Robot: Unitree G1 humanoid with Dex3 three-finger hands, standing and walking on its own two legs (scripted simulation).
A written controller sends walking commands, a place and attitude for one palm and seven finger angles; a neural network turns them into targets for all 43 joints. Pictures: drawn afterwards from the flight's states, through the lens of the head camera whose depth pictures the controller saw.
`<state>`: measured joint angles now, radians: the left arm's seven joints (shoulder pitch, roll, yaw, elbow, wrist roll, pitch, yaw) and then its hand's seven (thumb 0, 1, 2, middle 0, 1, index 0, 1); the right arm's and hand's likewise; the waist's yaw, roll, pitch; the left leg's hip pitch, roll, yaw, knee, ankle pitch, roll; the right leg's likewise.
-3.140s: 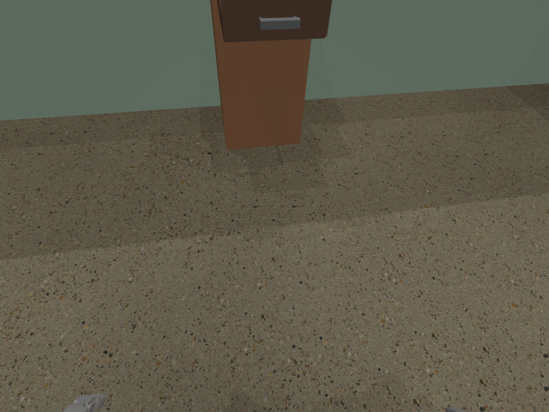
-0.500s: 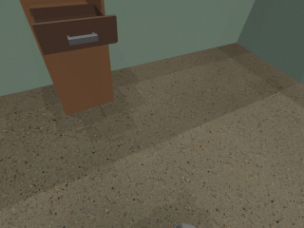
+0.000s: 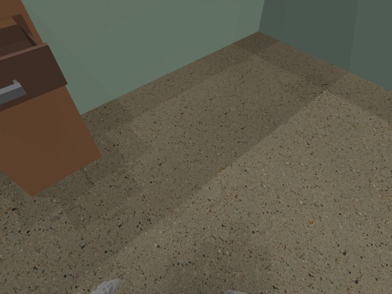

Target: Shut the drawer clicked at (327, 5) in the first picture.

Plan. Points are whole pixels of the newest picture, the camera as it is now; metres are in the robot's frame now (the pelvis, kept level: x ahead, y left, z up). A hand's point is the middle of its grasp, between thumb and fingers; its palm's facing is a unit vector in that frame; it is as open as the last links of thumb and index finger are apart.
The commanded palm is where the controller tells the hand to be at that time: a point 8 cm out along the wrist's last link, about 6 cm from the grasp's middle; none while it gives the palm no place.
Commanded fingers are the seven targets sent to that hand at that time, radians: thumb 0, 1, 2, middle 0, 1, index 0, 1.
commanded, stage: walk to a spot facing it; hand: left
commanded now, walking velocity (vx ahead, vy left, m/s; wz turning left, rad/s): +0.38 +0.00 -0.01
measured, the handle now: out of the picture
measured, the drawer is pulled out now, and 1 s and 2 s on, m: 0.28 0.28 0.28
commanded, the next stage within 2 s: turn to face it in 0.40 s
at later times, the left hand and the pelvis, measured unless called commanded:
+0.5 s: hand out of the picture +0.08 +0.18 -0.17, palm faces +0.15 -0.98 -0.12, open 7.4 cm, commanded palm none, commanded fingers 0.00 0.90 0.90 -0.20 -0.30 -0.20 -0.30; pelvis +0.21 +0.04 +0.00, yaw +1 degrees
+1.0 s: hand (120, 181) +0.43 +0.23 -0.13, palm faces +0.21 -0.94 -0.25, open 7.4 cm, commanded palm none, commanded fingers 0.00 0.90 0.90 -0.20 -0.30 -0.20 -0.30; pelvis +0.32 +0.02 +0.01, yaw +13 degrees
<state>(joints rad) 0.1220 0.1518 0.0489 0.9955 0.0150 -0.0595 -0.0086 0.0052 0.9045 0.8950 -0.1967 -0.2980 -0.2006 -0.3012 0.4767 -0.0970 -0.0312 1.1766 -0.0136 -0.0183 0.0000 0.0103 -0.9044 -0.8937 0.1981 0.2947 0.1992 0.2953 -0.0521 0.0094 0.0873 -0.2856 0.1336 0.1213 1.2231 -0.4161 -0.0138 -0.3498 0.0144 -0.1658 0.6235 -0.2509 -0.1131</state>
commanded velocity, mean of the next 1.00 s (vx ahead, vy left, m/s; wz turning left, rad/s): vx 0.15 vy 0.00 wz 0.32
